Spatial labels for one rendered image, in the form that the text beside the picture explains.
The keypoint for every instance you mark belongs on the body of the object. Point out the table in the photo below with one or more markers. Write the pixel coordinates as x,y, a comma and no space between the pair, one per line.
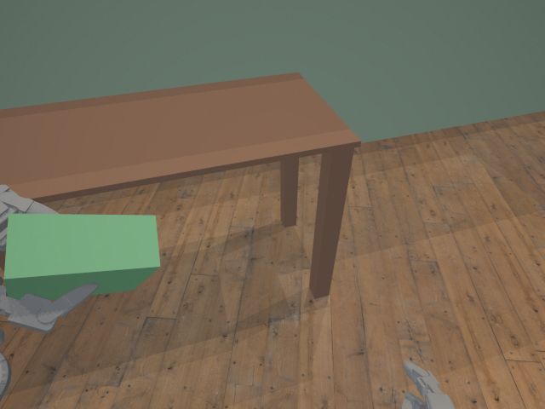
70,149

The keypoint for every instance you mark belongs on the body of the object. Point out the left robot hand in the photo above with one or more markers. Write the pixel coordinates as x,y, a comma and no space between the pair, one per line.
31,311

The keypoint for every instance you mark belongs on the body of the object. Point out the sponge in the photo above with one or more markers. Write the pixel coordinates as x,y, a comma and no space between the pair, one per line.
49,255

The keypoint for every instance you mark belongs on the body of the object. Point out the right robot hand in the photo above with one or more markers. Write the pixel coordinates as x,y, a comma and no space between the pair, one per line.
428,387

